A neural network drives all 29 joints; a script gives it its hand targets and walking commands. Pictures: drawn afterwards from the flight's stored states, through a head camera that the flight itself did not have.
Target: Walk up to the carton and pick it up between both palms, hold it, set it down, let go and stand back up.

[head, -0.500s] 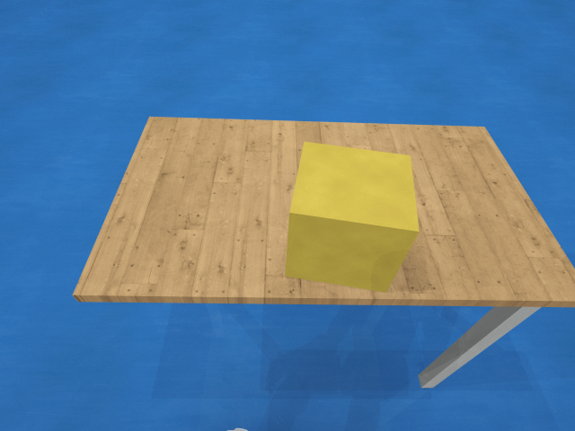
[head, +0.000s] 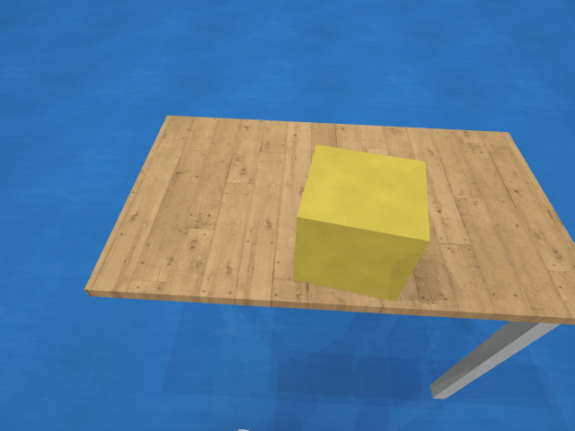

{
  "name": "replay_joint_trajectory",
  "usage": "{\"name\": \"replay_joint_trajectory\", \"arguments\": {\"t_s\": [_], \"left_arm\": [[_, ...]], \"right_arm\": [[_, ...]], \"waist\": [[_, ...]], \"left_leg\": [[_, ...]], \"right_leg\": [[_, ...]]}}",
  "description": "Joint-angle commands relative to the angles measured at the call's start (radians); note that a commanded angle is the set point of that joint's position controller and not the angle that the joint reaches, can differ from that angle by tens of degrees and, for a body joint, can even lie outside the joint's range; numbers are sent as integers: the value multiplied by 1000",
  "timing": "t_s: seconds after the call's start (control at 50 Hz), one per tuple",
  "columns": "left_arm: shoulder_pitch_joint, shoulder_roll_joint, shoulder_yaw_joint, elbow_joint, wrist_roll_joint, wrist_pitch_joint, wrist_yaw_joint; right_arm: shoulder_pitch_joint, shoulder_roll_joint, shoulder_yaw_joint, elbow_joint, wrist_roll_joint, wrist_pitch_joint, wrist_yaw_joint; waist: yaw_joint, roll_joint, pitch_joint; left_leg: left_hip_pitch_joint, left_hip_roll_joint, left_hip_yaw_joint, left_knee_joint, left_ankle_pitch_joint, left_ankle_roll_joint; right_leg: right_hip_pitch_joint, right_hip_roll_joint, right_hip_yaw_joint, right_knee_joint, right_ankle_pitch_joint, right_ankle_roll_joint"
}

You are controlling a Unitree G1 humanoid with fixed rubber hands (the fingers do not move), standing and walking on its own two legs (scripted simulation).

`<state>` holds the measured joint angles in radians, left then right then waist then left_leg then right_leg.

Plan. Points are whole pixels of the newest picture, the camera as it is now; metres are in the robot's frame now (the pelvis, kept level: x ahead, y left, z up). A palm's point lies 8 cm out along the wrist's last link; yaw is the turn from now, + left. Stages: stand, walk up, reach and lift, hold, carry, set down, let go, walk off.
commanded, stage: walk up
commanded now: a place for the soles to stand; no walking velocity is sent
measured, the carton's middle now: (356, 223) +0.44 -0.09 +0.02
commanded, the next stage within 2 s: reach and lift in 0.34 s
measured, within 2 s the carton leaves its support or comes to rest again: neither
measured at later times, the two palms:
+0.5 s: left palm out of the picture +0.11 +0.26 -0.14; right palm out of the picture +0.12 -0.26 -0.13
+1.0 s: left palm (155, 405) +0.18 +0.21 -0.09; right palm out of the picture +0.15 -0.25 -0.07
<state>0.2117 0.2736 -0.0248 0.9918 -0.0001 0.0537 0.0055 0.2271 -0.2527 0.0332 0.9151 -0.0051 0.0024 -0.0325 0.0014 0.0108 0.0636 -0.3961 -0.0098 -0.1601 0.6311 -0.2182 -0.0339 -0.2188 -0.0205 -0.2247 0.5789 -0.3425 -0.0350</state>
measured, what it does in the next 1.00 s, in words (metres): stands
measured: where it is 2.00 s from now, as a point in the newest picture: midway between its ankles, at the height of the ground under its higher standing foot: outside the picture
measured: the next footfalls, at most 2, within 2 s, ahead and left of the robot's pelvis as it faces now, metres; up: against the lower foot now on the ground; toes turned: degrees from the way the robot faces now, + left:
none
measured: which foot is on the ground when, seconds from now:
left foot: down 0.00-1.00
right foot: down 0.00-1.00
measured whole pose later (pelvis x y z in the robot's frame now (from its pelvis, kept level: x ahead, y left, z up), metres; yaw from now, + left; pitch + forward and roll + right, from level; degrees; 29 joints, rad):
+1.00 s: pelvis +0.01 -0.01 +0.01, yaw -7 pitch -1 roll +1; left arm 0.18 0.19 0.08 0.47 -0.02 0.29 0.02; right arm 0.12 -0.16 -0.01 0.73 -0.04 -0.13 0.02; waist 0.02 -0.06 0.08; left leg -0.28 0.06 0.04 0.47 -0.18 -0.05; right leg -0.21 0.01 -0.06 0.54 -0.32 -0.05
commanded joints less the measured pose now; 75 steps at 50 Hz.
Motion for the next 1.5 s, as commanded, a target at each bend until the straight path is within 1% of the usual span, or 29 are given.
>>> {"name": "replay_joint_trajectory", "arguments": {"t_s": [0.0, 0.1, 0.14, 0.18, 0.22, 0.28, 0.32, 0.34, 0.36, 0.38, 0.44, 0.46, 0.48, 0.56, 0.58, 0.62, 0.7, 0.8, 0.82, 0.86, 0.96, 1.1, 1.2, 1.24, 1.3, 1.34, 1.38, 1.46, 1.48], "left_arm": [[-21, 174, 42, -65, -2, -13, 5], [-19, 147, 36, -64, -1, 8, 0], [-1, 151, 37, -68, -2, 12, 1], [-3, 144, 37, -64, -1, 10, 0], [22, 139, 36, -69, 4, 10, -1], [63, 127, 36, -59, -4, 2, -5], [53, 149, 39, -54, -2, -9, -2], [-535, 265, 76, -561, -2, 147, 28], [-517, 227, 77, -564, -14, 271, 50], [-421, 173, 76, -503, -24, 359, 44], [-271, 140, 98, -625, -27, 488, 42], [-230, 133, 99, -648, -17, 505, 32], [-190, 125, 107, -666, -15, 510, 30], [-53, 81, 158, -703, 34, 508, 20], [-29, 73, 173, -665, 51, 510, 20], [-20, 75, 196, -575, 69, 506, 8], [-123, 78, 195, -609, 62, 443, 10], [-211, 47, 156, -654, 10, 304, 25], [-199, 61, 163, -693, 1, 272, 30], [-184, 64, 158, -726, 3, 232, 36], [-65, 31, 124, -665, -21, 171, 17], [-23, -46, 64, -680, -24, 133, 33], [-27, -60, 19, -751, -39, 110, 69], [-41, -80, -12, -770, -31, 105, 84], [-35, -96, -20, -825, -22, 88, 105], [40, -99, -13, -818, -18, 80, 119], [27, -110, -36, -848, -24, 65, 121], [28, -126, -46, -873, -35, 68, 125], [23, -117, -41, -894, -32, 57, 129]], "right_arm": [[37, -121, -28, -68, -3, -17, -8], [41, -147, -46, -67, -2, -11, -6], [45, -153, -41, -71, 1, -9, -5], [19, -163, -48, -76, 7, -16, -8], [18, -180, -51, -76, 2, -17, -7], [14, -166, -43, -73, 2, -17, -8], [-13, -169, -46, -74, 0, -13, -7], [-511, -35, -173, -149, -102, -96, 25], [-509, -54, -174, -106, -126, -92, 50], [-471, -38, -165, -72, -121, -61, 69], [-345, -124, -150, -118, -69, -22, 97], [-292, -145, -147, -93, -48, -24, 92], [-266, -160, -118, -102, -18, -28, 88], [-208, -147, -63, -140, 25, -45, 73], [-217, -151, -58, -147, 36, -38, 72], [-241, -104, -41, -198, 11, -18, 54], [-281, -44, -45, -327, -20, -26, 41], [-262, -4, -66, -362, -46, -77, 52], [-238, -23, -76, -399, -51, -103, 52], [-217, -23, -71, -367, -38, -142, 49], [-157, -50, -92, -299, -35, -211, 39], [-144, -66, -108, -293, -19, -223, 67], [-138, -68, -132, -402, -14, -201, 95], [-118, -84, -142, -369, -1, -185, 110], [-104, -82, -151, -400, 28, -182, 126], [-49, -71, -136, -454, 39, -187, 128], [-44, -70, -126, -464, 67, -185, 127], [-41, -78, -140, -540, 53, -170, 120], [-48, -72, -139, -580, 56, -180, 116]], "waist": [[-17, -58, -56], [-20, -6, -26], [-16, -28, -48], [-9, 2, -5], [2, 102, -19], [15, 67, -38], [18, 99, -17], [-74, -11, -196], [-49, -74, -116], [-48, -90, -128], [-18, 8, -221], [-45, 46, -245], [-30, 33, -235], [-3, 11, -206], [12, 18, -175], [25, -96, -59], [55, -101, -73], [32, -64, -138], [47, -49, -190], [33, -18, -248], [8, -45, -219], [17, -24, -138], [23, -48, -124], [18, -16, -95], [18, 22, -115], [41, -11, -99], [33, -10, -78], [33, -31, -29], [33, -34, -62]], "left_leg": [[66, 15, 37, 43, 241, 77], [44, 40, -6, -15, 135, 86], [-2, 59, -60, -63, 63, 101], [-11, 69, -76, -83, 75, 112], [-79, 94, -129, -150, 29, 123], [-73, 107, -173, -200, -28, 125], [-64, 69, -105, -153, 1, 102], [-93, 47, 189, 0, -195, 2], [-98, 41, 227, 40, -285, 3], [-85, 36, 221, 62, -240, 11], [61, 39, 212, 66, -109, -12], [155, 44, 218, 64, -20, -30], [217, 34, 208, 45, 17, -34], [292, 3, 231, -19, 200, -17], [282, -8, 232, -64, 148, -6], [221, -24, 260, -87, 67, 23], [216, -28, 276, -108, 54, 36], [218, -9, 265, -127, 48, 33], [229, -6, 267, -121, 74, 27], [277, -6, 267, -127, 157, 22], [410, -14, 249, -178, 262, 11], [492, -5, 225, -258, 294, -18], [500, 12, 214, -304, 200, -19], [515, 22, 204, -321, 140, -21], [514, 26, 205, -330, 159, -29], [508, 20, 212, -328, 201, -24], [526, 17, 205, -323, 229, -28], [497, 18, 211, -348, 125, -20], [495, 16, 216, -328, 184, -16]], "right_leg": [[-19, -190, 164, -178, 132, -80], [-54, -155, 149, -153, -49, -66], [2, -127, 150, -134, -85, -55], [-25, -126, 146, -114, -69, -47], [34, -95, 148, -80, -87, -42], [57, -71, 171, -85, -92, -30], [49, -113, 182, -129, -66, -42], [-156, -34, 151, 55, -222, -20], [-260, -63, 168, 70, -295, -27], [-277, -70, 162, 80, -253, -24], [-255, -48, 156, 89, -30, -20], [-267, -44, 161, 62, 46, -24], [-270, -23, 143, 46, 74, -22], [-124, 13, 137, -21, 282, 7], [-90, 16, 136, -46, 241, 24], [-90, -5, 178, -115, 164, 46], [-96, -19, 209, -146, 157, 63], [-106, -31, 230, -149, 199, 68], [-76, -26, 233, -139, 223, 63], [-39, -20, 223, -132, 361, 62], [-41, 15, 176, -195, 427, 67], [-56, 46, 144, -291, 281, 32], [-94, 46, 156, -341, 142, 10], [-98, 54, 153, -343, 93, 1], [-74, 52, 161, -343, 109, -6], [-73, 46, 174, -349, 141, -2], [-64, 47, 176, -354, 182, -2], [-97, 43, 192, -377, 84, -7], [-79, 43, 198, -372, 141, -2]]}}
